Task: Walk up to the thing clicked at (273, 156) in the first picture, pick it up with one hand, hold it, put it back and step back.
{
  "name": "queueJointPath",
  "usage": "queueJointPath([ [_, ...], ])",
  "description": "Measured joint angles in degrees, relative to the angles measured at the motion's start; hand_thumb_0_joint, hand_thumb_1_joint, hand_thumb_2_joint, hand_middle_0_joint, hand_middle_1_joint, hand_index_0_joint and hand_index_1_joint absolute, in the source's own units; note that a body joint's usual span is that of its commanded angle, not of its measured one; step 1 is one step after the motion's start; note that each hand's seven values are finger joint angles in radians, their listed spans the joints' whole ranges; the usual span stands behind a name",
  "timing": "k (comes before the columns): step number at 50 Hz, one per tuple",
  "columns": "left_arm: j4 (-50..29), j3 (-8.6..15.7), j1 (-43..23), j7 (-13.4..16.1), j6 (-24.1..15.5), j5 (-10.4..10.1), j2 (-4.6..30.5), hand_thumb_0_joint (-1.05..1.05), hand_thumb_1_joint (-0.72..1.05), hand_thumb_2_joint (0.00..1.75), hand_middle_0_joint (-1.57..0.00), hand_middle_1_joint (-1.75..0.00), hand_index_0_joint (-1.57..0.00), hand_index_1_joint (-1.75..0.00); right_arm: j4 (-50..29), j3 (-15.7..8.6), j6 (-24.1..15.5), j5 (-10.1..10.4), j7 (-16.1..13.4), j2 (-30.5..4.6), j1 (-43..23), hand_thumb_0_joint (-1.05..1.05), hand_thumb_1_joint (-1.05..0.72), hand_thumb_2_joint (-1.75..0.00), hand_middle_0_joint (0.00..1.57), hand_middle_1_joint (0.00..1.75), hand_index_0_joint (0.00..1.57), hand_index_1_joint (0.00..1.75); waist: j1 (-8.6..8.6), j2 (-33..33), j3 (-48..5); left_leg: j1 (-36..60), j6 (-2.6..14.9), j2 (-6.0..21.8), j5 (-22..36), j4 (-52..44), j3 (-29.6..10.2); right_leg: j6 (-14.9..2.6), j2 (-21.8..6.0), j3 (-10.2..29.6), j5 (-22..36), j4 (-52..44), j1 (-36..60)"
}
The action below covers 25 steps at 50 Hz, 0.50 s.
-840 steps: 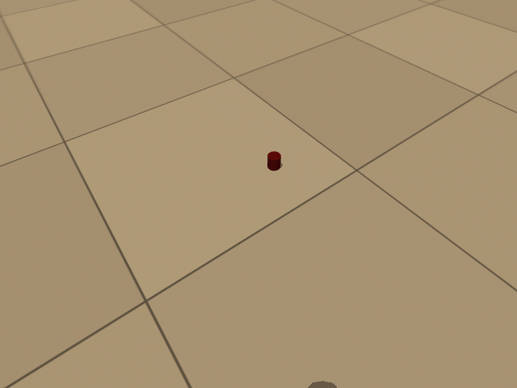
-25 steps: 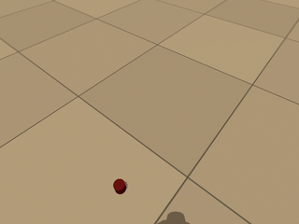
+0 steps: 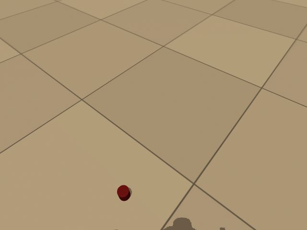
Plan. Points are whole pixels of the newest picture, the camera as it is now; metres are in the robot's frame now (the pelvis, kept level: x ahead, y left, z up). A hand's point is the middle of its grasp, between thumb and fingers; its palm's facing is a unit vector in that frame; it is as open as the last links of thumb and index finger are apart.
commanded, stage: stand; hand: left
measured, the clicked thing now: (123, 193) +0.44 +0.21 -0.74
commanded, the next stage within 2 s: walk up in 0.82 s
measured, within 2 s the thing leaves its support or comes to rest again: neither
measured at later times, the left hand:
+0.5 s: hand out of the picture +0.08 +0.25 -0.16, palm faces -0.02 -0.94 -0.34, open 7.4 cm
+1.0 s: hand out of the picture +0.07 +0.27 -0.16, palm faces +0.00 -0.92 -0.38, open 7.4 cm
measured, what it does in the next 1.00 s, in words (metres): stands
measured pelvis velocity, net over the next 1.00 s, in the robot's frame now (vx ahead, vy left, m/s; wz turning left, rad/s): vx -0.03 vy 0.00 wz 0.00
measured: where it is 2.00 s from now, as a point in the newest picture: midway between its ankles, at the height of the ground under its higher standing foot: outside the picture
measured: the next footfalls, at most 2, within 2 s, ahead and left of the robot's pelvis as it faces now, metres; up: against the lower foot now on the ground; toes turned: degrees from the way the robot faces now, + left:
left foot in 1.26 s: -0.10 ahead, +0.16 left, +0.00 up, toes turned -1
right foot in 1.62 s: -0.14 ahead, -0.10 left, +0.00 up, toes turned +1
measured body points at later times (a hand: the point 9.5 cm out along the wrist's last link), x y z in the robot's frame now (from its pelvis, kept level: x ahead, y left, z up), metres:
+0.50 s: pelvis +0.01 +0.00 +0.00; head +0.02 +0.00 +0.45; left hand +0.08 +0.30 -0.13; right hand +0.08 -0.30 -0.13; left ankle -0.01 +0.12 -0.75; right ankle +0.00 -0.12 -0.75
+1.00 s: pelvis -0.03 +0.00 -0.01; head +0.03 +0.00 +0.43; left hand +0.07 +0.32 -0.14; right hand +0.07 -0.31 -0.14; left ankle -0.01 +0.12 -0.75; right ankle +0.00 -0.12 -0.75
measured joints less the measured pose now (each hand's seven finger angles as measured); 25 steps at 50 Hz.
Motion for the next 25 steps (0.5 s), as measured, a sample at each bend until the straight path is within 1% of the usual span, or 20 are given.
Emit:
queueJointPath([
  [25,-0.34,-0.22,0.80,0.16,-0.01,-0.04,0.23,0.01,0.90,0.90,-0.21,-0.30,-0.21,-0.30,-0.28,0.46,0.29,0.07,-0.04,-0.15,0.27,0.00,-0.90,-0.90,0.20,0.30,0.20,0.30,-0.02,0.11,0.04,0.46,-0.27,0.37,-0.48,-0.08,-0.36,-0.27,0.36,-0.36,-0.20,-0.76,0.86],
])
